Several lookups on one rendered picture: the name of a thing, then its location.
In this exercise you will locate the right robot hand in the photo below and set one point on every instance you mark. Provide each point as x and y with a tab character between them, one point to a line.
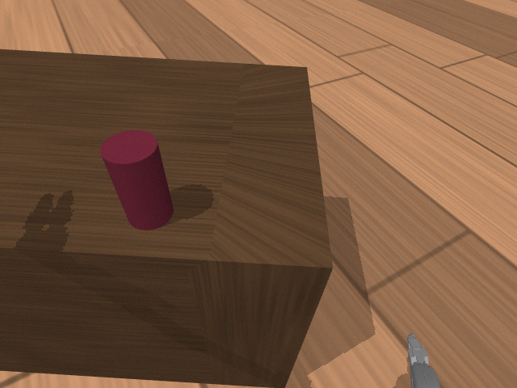
421	374

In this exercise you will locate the can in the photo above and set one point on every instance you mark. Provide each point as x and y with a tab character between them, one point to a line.
134	163

